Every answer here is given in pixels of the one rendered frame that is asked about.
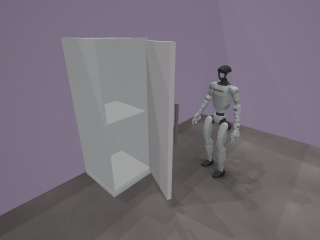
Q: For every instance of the robot right shin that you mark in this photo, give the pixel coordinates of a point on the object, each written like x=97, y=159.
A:
x=208, y=151

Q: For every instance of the handle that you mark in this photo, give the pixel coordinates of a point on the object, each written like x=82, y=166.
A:
x=176, y=118

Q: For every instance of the left robot upper arm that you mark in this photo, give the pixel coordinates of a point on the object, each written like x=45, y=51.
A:
x=234, y=91

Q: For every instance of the robot left hand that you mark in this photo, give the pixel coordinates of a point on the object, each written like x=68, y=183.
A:
x=235, y=134

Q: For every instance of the right robot upper arm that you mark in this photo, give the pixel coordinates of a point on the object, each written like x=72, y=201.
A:
x=209, y=97

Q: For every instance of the left robot forearm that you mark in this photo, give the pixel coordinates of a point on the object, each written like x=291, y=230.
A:
x=237, y=115

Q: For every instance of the fridge door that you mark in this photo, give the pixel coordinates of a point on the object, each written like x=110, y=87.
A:
x=160, y=77

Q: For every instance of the right robot forearm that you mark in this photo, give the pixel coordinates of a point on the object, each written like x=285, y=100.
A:
x=203, y=106

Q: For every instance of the right robot thigh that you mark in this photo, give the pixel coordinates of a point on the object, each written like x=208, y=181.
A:
x=207, y=130

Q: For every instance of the robot right hand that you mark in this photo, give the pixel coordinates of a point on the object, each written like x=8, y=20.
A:
x=196, y=118

